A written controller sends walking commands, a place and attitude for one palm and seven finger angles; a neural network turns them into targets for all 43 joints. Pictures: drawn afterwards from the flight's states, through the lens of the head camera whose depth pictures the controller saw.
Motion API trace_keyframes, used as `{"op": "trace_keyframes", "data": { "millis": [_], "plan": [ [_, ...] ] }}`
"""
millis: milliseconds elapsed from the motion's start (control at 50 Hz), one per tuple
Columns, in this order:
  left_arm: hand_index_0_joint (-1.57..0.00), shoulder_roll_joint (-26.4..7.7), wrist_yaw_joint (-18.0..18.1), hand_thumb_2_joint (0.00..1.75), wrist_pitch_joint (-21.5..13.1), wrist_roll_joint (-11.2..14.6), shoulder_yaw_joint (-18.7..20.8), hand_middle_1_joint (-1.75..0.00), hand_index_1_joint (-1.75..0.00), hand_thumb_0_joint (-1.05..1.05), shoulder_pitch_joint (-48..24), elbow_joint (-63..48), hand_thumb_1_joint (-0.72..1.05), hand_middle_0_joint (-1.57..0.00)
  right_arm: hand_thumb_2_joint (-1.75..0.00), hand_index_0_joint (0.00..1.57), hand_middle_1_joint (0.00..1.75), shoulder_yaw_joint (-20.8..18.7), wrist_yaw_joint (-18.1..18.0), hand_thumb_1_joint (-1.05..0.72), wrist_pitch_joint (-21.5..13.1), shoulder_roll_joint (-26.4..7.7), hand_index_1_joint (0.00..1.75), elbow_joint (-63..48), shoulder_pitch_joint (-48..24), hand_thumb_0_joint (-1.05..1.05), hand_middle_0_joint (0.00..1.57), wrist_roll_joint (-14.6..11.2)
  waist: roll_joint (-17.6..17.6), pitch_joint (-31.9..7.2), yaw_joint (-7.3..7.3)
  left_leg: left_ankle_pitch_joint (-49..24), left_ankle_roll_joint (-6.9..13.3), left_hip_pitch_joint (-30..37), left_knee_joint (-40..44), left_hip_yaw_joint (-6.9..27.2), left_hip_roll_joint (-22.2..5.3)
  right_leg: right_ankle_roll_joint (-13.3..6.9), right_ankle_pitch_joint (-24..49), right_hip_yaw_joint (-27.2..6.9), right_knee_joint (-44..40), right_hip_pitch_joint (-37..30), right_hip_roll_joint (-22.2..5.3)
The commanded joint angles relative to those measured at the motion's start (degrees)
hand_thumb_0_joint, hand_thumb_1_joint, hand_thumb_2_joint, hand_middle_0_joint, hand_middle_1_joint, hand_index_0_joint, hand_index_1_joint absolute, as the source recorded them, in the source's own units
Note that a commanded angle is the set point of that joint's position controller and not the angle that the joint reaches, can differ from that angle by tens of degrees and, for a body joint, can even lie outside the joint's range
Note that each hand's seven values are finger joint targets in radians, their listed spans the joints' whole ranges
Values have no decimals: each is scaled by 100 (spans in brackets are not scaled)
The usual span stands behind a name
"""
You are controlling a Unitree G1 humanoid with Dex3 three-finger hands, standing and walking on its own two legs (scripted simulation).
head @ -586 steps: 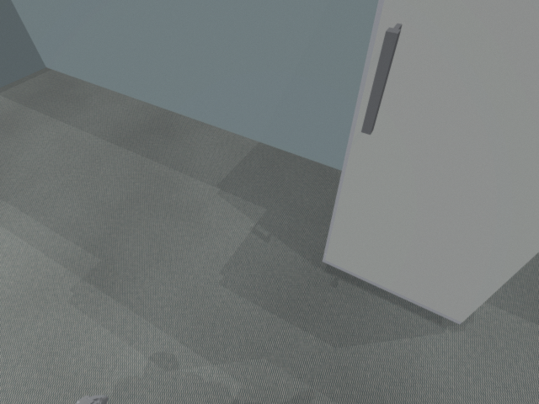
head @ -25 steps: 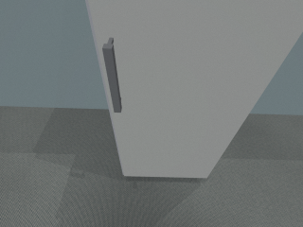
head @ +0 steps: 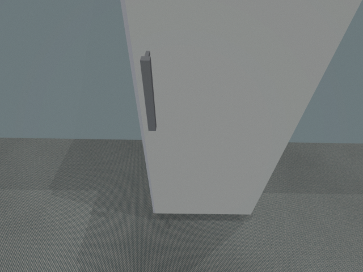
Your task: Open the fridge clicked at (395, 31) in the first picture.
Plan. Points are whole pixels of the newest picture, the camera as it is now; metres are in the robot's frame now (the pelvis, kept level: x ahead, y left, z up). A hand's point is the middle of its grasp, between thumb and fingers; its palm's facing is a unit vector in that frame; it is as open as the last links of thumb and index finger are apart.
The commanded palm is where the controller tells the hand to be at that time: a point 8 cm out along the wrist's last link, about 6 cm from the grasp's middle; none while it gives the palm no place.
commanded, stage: come to a stop and stand still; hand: left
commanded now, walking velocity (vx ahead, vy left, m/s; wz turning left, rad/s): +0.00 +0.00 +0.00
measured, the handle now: (150, 93) +0.55 +0.12 +0.12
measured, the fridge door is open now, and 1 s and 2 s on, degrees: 0 0 0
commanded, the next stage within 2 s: look again from close up in 0.32 s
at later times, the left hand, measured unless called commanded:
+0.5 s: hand out of the picture +0.04 +0.23 -0.17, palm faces -0.01 -0.96 -0.28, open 7.4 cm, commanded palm none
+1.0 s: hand out of the picture +0.10 +0.22 -0.16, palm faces -0.01 -0.96 -0.28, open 7.4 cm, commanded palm none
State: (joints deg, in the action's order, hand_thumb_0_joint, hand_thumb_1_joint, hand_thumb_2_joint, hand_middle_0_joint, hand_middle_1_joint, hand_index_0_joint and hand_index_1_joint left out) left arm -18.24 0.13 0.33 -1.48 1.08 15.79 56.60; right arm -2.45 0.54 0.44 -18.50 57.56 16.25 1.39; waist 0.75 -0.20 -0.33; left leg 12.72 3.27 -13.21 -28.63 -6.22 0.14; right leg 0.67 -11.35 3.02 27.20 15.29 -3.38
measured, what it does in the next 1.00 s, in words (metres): stands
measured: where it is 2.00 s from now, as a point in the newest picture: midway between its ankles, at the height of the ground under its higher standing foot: outside the picture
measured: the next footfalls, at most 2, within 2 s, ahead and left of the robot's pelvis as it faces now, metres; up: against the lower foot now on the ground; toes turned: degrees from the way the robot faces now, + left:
none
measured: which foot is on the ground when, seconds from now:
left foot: down 0.00-1.00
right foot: down 0.00-1.00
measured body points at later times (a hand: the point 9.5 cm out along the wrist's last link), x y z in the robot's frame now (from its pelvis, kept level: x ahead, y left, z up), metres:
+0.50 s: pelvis +0.01 +0.01 +0.00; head +0.00 +0.01 +0.45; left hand +0.04 +0.28 -0.14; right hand +0.06 -0.26 -0.14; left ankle +0.04 +0.08 -0.74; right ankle +0.07 -0.14 -0.74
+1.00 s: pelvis +0.04 +0.00 +0.01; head +0.05 +0.00 +0.46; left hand +0.10 +0.27 -0.14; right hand +0.12 -0.28 -0.13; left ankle +0.04 +0.08 -0.74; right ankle +0.07 -0.14 -0.74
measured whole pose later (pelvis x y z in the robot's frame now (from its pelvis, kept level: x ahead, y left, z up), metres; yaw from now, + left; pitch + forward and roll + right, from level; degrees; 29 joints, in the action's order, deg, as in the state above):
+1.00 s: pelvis +0.04 +0.00 +0.01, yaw +1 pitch -3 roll +0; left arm -15.6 1.0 -0.5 -1.1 -0.8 10.3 61.8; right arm -0.6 0.3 -0.6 -16.1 63.7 7.9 0.6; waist -0.2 2.5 0.0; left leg 12.2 2.8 -6.4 -20.9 -5.2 1.4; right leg 2.1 -9.3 2.2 20.9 9.0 -3.2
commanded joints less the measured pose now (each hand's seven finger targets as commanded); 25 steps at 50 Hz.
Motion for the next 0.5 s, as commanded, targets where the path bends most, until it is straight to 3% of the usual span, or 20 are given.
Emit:
{"op": "trace_keyframes", "data": {
  "millis": [0, 220, 340, 480],
  "plan": [
    [-20, -960, 72, 90, -164, 8, 179, -30, -30, 0, -216, -324, 90, -20, -90, 20, 30, -173, -49, -90, -173, -1001, 30, -340, -363, 0, 20, -24, -128, 405, 8, 1757, -45, -686, 1251, 1083, -729, -264, -1332, -675, -704, -16, -361],
    [-20, -877, 98, 90, -164, 11, 100, -30, -30, 0, -176, -20, 90, -20, -90, 20, 30, -124, -50, -90, -188, -980, 30, 2, -431, 0, 20, -62, 16, 385, 10, 1592, -83, -582, 1432, 1146, -778, -222, -873, -659, -690, -196, -362],
    [-20, -763, 127, 90, -140, -6, 65, -30, -30, 0, -128, 93, 90, -20, -90, 20, 30, -125, -46, -90, -161, -926, 30, 56, -538, 0, 20, -69, 85, 604, 23, 1800, -90, -662, 1651, 1253, -812, -156, -698, -558, -643, -204, -314],
    [-20, -677, 156, 90, -175, -2, 49, -30, -30, 0, -115, 126, 90, -20, -90, 20, 30, -120, -52, -90, -180, -818, 30, 85, -560, 0, 20, -79, -73, 386, -2, 1018, -87, -280, 1501, 1163, -778, -157, -66, -557, -657, -333, -369]
  ]
}}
